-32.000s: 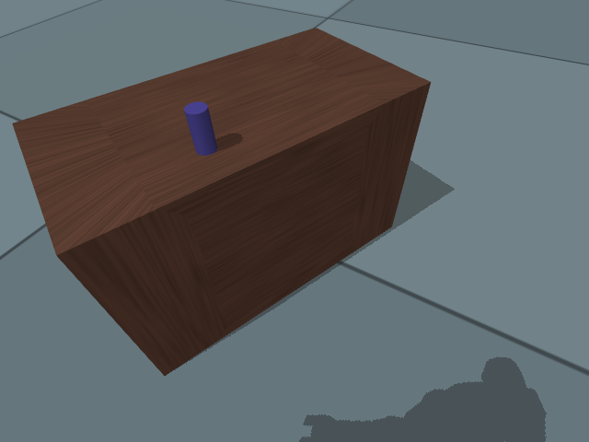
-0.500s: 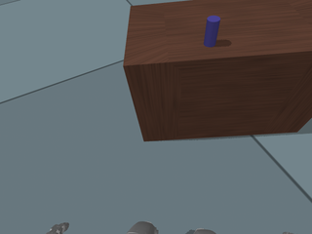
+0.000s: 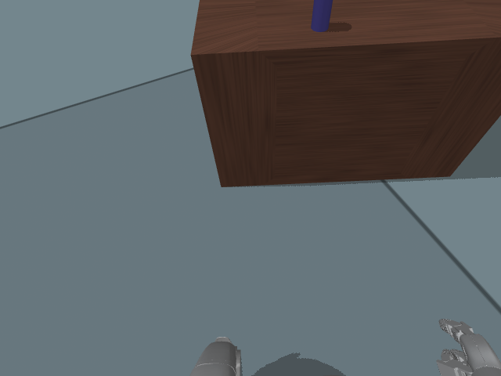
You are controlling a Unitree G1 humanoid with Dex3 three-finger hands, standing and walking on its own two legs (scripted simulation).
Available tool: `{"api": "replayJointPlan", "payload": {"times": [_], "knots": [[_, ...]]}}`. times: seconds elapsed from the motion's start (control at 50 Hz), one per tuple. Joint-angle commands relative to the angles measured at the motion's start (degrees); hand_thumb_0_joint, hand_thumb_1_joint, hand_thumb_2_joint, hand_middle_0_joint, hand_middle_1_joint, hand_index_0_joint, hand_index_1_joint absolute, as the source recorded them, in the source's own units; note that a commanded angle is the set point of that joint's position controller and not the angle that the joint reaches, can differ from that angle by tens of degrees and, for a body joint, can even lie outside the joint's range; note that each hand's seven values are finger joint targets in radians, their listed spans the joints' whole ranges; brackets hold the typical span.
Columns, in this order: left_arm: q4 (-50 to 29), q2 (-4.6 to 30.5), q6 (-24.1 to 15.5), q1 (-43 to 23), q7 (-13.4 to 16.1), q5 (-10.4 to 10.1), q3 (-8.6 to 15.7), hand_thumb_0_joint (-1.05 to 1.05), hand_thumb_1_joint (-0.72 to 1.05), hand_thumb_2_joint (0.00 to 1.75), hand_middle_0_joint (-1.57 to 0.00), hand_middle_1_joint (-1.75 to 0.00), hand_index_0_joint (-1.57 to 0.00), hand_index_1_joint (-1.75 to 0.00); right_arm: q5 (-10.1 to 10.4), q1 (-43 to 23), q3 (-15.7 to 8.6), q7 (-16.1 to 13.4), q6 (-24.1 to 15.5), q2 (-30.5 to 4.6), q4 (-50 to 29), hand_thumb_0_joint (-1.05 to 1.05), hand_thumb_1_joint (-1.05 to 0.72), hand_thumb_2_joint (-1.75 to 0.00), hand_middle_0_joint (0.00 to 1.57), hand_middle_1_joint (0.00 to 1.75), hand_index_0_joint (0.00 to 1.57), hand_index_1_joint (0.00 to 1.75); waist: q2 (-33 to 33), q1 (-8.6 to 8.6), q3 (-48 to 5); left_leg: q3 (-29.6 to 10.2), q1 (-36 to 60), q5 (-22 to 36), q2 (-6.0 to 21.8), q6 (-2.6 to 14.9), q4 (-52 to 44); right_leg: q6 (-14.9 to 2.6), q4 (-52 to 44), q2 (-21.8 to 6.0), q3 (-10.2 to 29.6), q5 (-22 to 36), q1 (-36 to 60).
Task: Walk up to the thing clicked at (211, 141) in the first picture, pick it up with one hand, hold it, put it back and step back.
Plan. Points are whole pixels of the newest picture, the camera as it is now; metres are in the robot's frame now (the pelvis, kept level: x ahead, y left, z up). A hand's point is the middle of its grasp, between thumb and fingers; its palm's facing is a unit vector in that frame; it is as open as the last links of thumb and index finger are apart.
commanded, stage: step back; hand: right
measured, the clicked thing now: (322, 8) +1.07 -0.16 +0.01
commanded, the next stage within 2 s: stand in 1.14 s
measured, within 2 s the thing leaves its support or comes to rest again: neither
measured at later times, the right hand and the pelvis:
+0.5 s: hand out of the picture +0.02 -0.26 -0.14, palm faces -0.08 +0.93 -0.35, open 7.4 cm; pelvis -0.05 -0.01 +0.01, yaw +3 degrees
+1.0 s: hand out of the picture +0.11 -0.23 -0.14, palm faces -0.15 +0.92 -0.37, open 7.4 cm; pelvis +0.00 +0.01 +0.01, yaw +5 degrees
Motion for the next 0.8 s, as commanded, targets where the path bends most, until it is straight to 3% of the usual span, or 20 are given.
{"api": "replayJointPlan", "payload": {"times": [0.0,0.02,0.08,0.18,0.24,0.26,0.28,0.3,0.32,0.34,0.38,0.44,0.5,0.52,0.54,0.56,0.58,0.6,0.66,0.78], "knots": [[-5.6,25.1,-2.6,-1.6,1.2,1.2,6.0,0.0,0.9,0.9,-0.2,-0.3,-0.2,-0.3,0.3,0.5,-3.6,-1.0,0.3,-9.7,-4.1,0.0,-0.9,-0.9,0.2,0.3,0.2,0.3,-19.9,2.66,-9.0,-7.2,0.6,-21.3,-6.7,-0.58,20.3,-16.49,-22.3,-28.9,35.8,-3.3,-17.3],[-6.3,22.2,-2.8,-5.4,1.6,1.0,5.4,0.0,0.9,0.9,-0.2,-0.3,-0.2,-0.3,0.7,1.5,-4.4,-0.6,0.4,-11.6,-2.8,0.0,-0.9,-0.9,0.2,0.3,0.2,0.3,-16.7,0.05,-5.2,-9.5,3.9,-19.0,-5.1,-0.09,23.9,-15.53,-22.7,-28.3,32.2,-3.3,-22.8],[-5.4,15.6,-3.4,-5.5,1.6,0.8,4.1,0.0,0.9,0.9,-0.2,-0.3,-0.2,-0.3,1.1,4.5,-2.8,-0.2,-0.6,-8.5,0.0,0.0,-0.9,-0.9,0.2,0.3,0.2,0.3,-10.0,-1.55,-6.9,-6.2,-1.5,-12.6,-10.2,-0.71,23.2,-10.71,-12.4,-16.6,12.5,14.1,-9.2],[-3.2,16.6,-3.8,2.2,0.9,1.3,4.7,0.0,0.9,0.9,-0.2,-0.3,-0.2,-0.3,-0.3,2.2,-2.2,0.6,-2.5,-7.1,0.2,0.0,-0.9,-0.9,0.2,0.3,0.2,0.3,-15.4,3.6,-9.1,-0.8,-3.2,-16.7,-7.0,-1.86,1.9,-10.7,-13.8,-16.5,14.6,-4.6,3.5],[-4.0,17.1,-2.9,-1.0,0.2,0.6,4.3,0.0,0.9,0.9,-0.2,-0.3,-0.2,-0.3,-0.6,8.0,-2.9,0.9,-4.0,-6.7,2.9,0.0,-0.9,-0.9,0.2,0.3,0.2,0.3,-16.3,0.01,-11.3,3.4,12.8,-11.2,-6.8,-0.26,-19.4,-9.4,-9.4,-17.1,12.2,-1.3,-3.1],[-3.9,14.4,-2.6,0.2,0.1,0.6,3.0,0.0,0.9,0.9,-0.2,-0.3,-0.2,-0.3,-0.8,9.6,-3.8,0.6,-4.4,-7.7,4.5,0.0,-0.9,-0.9,0.2,0.3,0.2,0.3,-11.6,-0.48,-12.4,1.4,20.4,-5.9,-7.8,0.43,-22.5,-6.97,-3.5,-14.0,8.7,2.4,-7.1],[-4.0,10.8,-2.5,2.4,0.1,0.2,2.0,0.0,0.9,0.9,-0.2,-0.3,-0.2,-0.3,-1.5,11.7,-4.7,0.3,-4.9,-9.7,5.1,0.0,-0.9,-0.9,0.2,0.3,0.2,0.3,-3.0,-0.97,-15.0,-11.5,28.7,-8.8,-0.6,2.63,-24.7,-4.25,7.9,-10.1,4.7,2.7,-15.5],[-4.5,7.7,-2.7,1.3,0.1,-0.9,0.9,0.0,0.9,0.9,-0.2,-0.3,-0.2,-0.3,-1.7,9.8,-5.0,0.3,-5.0,-13.7,4.0,0.0,-0.9,-0.9,0.2,0.3,0.2,0.3,7.6,-0.98,-12.7,-28.4,28.4,-18.0,10.5,7.39,-28.7,-0.99,14.0,-2.6,-3.0,-8.1,-27.2],[-4.1,14.2,-2.9,-4.3,0.5,-0.1,2.7,0.0,0.9,0.9,-0.2,-0.3,-0.2,-0.3,-1.0,9.8,-5.5,0.6,-4.8,-17.6,4.1,0.0,-0.9,-0.9,0.2,0.3,0.2,0.3,3.8,-3.6,-9.2,-32.0,15.7,-27.9,15.0,14.14,-29.3,-0.88,15.7,-7.2,2.4,-10.3,-21.8],[-3.7,16.2,-3.4,-4.9,0.1,-0.2,3.0,0.0,0.9,0.9,-0.2,-0.3,-0.2,-0.3,-0.8,6.6,-5.4,0.7,-4.8,-16.5,3.6,0.0,-0.9,-0.9,0.2,0.3,0.2,0.3,1.6,-2.24,-6.1,-28.9,9.0,-27.9,14.4,14.54,-28.8,-1.45,15.8,-7.7,2.8,-10.2,-16.2],[-2.2,13.3,-3.9,-1.7,-0.9,-0.8,2.6,0.0,0.9,0.9,-0.2,-0.3,-0.2,-0.3,-1.3,3.4,-3.6,0.8,-5.0,-10.7,3.3,0.0,-0.9,-0.9,0.2,0.3,0.2,0.3,2.2,-0.23,-5.4,-14.5,13.0,-16.3,6.1,9.68,-25.1,-1.6,8.0,-7.3,1.5,-4.7,-15.6],[-0.7,12.5,-4.1,-1.6,-1.3,-0.6,2.8,0.0,0.9,0.9,-0.2,-0.3,-0.2,-0.3,-0.9,6.1,-4.0,1.0,-5.0,-11.3,4.2,0.0,-0.9,-0.9,0.2,0.3,0.2,0.3,5.8,-1.79,-5.3,-12.6,8.5,-14.9,4.1,7.98,-25.0,-1.04,3.5,-4.8,-2.6,-0.6,-8.8],[2.2,11.8,-4.8,3.2,-0.4,0.0,2.9,0.0,0.9,0.9,-0.2,-0.3,-0.2,-0.3,-0.1,3.1,-3.0,1.3,-3.5,-9.1,2.9,0.0,-0.9,-0.9,0.2,0.3,0.2,0.3,3.6,1.68,-8.3,-6.9,1.5,-19.1,1.5,5.57,-17.1,-1.65,-8.6,-2.3,-4.4,5.6,5.6],[3.2,12.8,-5.1,6.1,-0.1,0.3,3.4,0.0,0.9,0.9,-0.2,-0.3,-0.2,-0.3,0.1,3.5,-2.3,1.1,-3.3,-6.8,2.8,0.0,-0.9,-0.9,0.2,0.3,0.2,0.3,-0.5,3.14,-9.7,-4.6,-1.5,-19.9,-0.8,4.14,-10.9,-2.04,-11.0,-3.8,-0.3,4.6,10.3],[3.6,16.9,-5.5,8.2,0.4,1.0,4.5,0.0,0.9,0.9,-0.2,-0.3,-0.2,-0.3,0.3,2.7,-1.6,1.0,-3.4,-3.9,1.5,0.0,-0.9,-0.9,0.2,0.3,0.2,0.3,-11.2,4.67,-9.4,-1.8,-11.3,-21.1,-7.6,1.9,2.4,-6.08,-18.8,-14.0,18.9,-10.5,12.3],[2.9,20.8,-5.7,7.1,0.3,1.1,5.4,0.0,0.9,0.9,-0.2,-0.3,-0.2,-0.3,-0.2,4.1,-2.1,0.4,-3.2,-5.4,2.2,0.0,-0.9,-0.9,0.2,0.3,0.2,0.3,-13.5,4.51,-8.1,-2.7,-10.2,-21.8,-9.0,0.99,11.7,-10.35,-26.3,-24.5,32.2,-26.0,5.5],[0.8,21.7,-5.7,1.4,0.2,1.1,5.7,0.0,0.9,0.9,-0.2,-0.3,-0.2,-0.3,-0.7,6.6,-3.2,0.1,-3.3,-8.8,3.6,0.0,-0.9,-0.9,0.2,0.3,0.2,0.3,-11.9,2.46,-3.7,-4.9,-7.9,-20.4,-6.0,0.49,14.9,-13.98,-27.3,-28.1,35.5,-30.3,-2.5],[-0.2,19.8,-5.8,0.0,0.2,0.7,5.4,0.0,0.9,0.9,-0.2,-0.3,-0.2,-0.3,-0.4,8.1,-3.4,0.3,-3.7,-10.1,4.3,0.0,-0.9,-0.9,0.2,0.3,0.2,0.3,-9.1,1.43,-2.5,-5.7,-7.3,-17.6,-4.4,0.49,14.0,-14.76,-25.3,-26.7,32.5,-24.1,-2.6],[0.4,15.7,-6.7,-0.6,0.4,0.1,4.0,0.0,0.9,0.9,-0.2,-0.3,-0.2,-0.3,-0.2,9.2,-2.9,0.8,-4.1,-7.4,6.1,0.0,-0.9,-0.9,0.2,0.3,0.2,0.3,-8.1,0.38,-5.9,-5.7,-3.6,-11.7,-4.0,0.38,11.3,-10.28,-21.3,-19.8,17.0,-2.6,-0.5],[-0.3,14.9,-5.8,-3.3,0.3,-0.6,2.5,0.0,0.9,0.9,-0.2,-0.3,-0.2,-0.3,-0.2,8.5,-2.4,0.9,-4.3,-5.5,7.0,0.0,-0.9,-0.9,0.2,0.3,0.2,0.3,-13.2,-0.56,-9.8,4.5,9.8,-5.3,-4.8,-0.66,-5.8,-8.44,-11.9,-16.7,4.3,24.0,-4.5]]}}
